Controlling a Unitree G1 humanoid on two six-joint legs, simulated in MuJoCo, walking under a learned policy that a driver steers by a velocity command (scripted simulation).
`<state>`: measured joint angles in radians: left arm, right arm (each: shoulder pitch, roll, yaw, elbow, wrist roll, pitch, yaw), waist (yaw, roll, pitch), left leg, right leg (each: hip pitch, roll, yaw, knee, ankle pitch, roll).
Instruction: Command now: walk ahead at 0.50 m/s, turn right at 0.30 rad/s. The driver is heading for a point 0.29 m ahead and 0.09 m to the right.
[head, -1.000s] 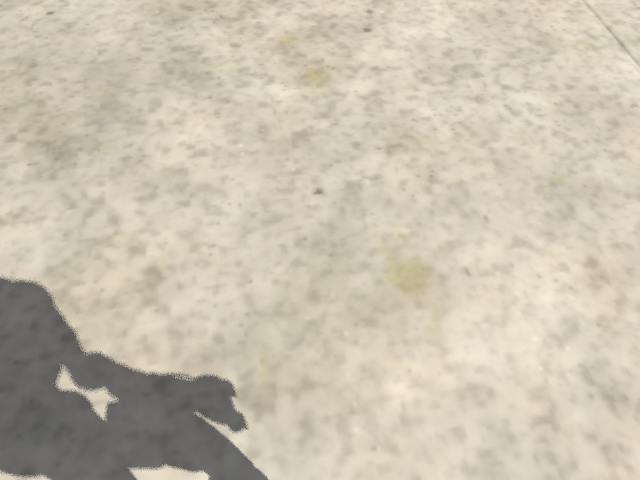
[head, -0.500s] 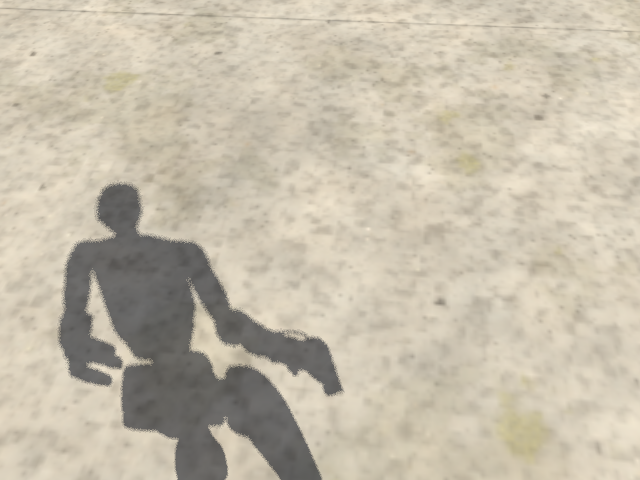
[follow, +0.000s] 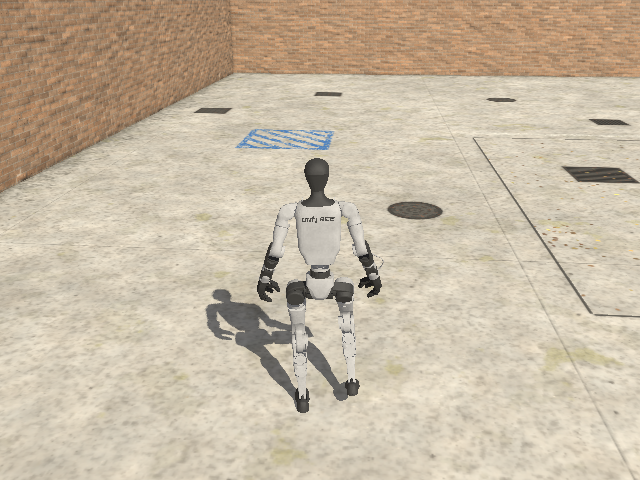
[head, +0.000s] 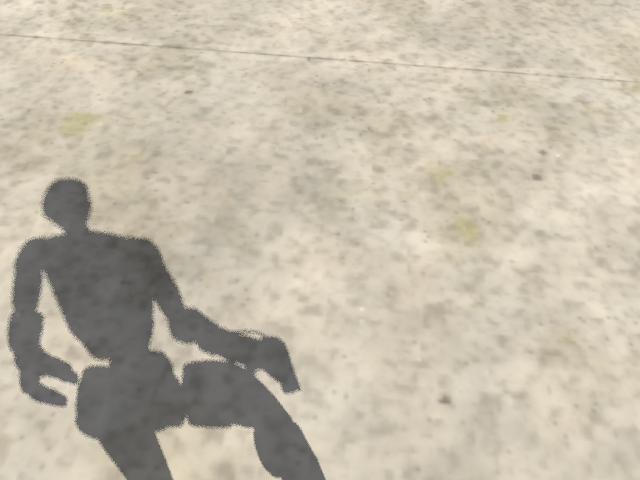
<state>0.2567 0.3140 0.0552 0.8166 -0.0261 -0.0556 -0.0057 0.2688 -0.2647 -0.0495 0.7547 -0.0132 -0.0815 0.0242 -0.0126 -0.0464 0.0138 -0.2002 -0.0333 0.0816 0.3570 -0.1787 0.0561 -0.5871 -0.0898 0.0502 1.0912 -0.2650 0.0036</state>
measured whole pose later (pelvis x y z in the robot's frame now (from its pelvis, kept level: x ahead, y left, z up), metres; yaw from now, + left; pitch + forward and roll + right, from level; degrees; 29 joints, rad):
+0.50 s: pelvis +0.21 -0.05 -0.01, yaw -8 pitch +2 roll +0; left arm 0.12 0.24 0.03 0.78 0.02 -0.03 -0.02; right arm 0.19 -0.29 -0.04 0.84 0.01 -0.01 -0.03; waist 0.00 0.03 0.06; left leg -0.45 0.07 -0.03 0.95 -0.49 -0.06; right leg -0.39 0.06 -0.03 0.46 -0.10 -0.07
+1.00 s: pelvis +0.29 -0.03 -0.01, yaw -9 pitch -1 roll +0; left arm 0.15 0.24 0.04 0.99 0.00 0.01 0.02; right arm 0.19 -0.22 -0.03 0.97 0.00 -0.02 -0.03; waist 0.00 0.00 0.03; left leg -0.20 0.02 0.00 0.51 -0.29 -0.01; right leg -0.23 0.00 0.00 0.49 -0.24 0.00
